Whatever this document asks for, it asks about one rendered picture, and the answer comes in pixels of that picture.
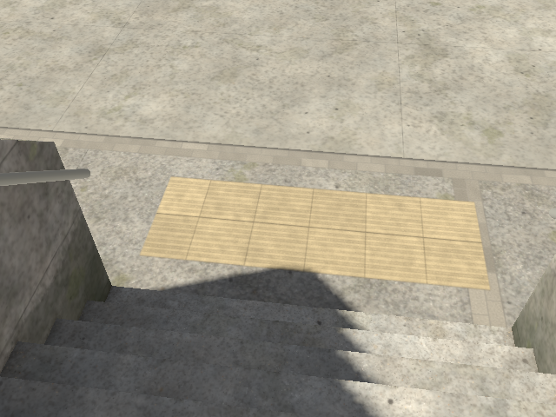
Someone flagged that stairs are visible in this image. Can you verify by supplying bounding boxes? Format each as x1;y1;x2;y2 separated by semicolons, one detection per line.
0;286;556;417

